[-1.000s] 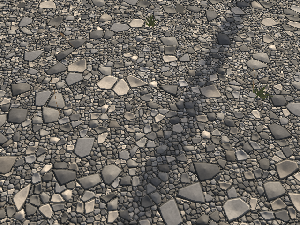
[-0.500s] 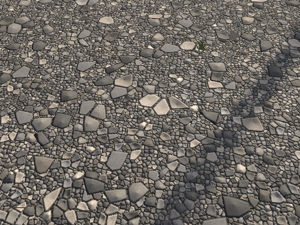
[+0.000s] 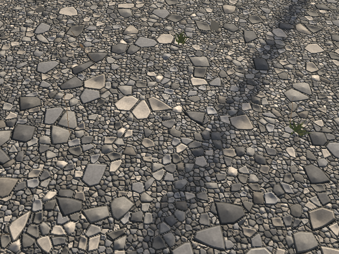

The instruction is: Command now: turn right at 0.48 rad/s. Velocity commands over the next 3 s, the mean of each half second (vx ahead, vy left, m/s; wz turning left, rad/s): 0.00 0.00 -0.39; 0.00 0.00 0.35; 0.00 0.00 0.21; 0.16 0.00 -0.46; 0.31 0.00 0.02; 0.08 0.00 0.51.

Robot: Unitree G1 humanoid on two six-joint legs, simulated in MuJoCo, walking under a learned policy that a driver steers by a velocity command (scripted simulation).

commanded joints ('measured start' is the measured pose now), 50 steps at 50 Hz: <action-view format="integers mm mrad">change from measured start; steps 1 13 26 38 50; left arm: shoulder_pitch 27 -97 -129 -57 -116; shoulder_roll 112 54 56 79 71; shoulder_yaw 32 0 -53 -20 -12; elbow -36 -113 -77 -57 -131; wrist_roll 16 -2 14 16 8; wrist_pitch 3 28 -40 -38 1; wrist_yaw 2 -56 27 36 20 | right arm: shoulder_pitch -44 82 133 72 161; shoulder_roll -112 -168 -118 -60 -227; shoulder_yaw -18 -35 -22 -34 -79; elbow -74 -59 37 -6 -64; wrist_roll -5 -15 -2 -3 3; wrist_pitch -10 -22 26 46 7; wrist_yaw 3 22 47 70 58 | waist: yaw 18 -62 -50 -11 -70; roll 119 197 -102 -61 176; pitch -3 -43 -28 -26 -37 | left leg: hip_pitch -28 130 -160 -265 67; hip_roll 359 333 67 82 390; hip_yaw -257 -30 -29 36 -402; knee -198 -87 431 453 -153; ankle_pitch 262 488 -196 -220 366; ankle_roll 179 169 -49 -73 262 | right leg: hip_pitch -109 -60 260 305 -215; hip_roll -45 -93 -315 -400 -131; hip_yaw -39 -166 -36 -87 -126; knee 377 121 -424 -406 404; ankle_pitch -96 -47 667 459 -169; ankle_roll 7 46 -151 -227 39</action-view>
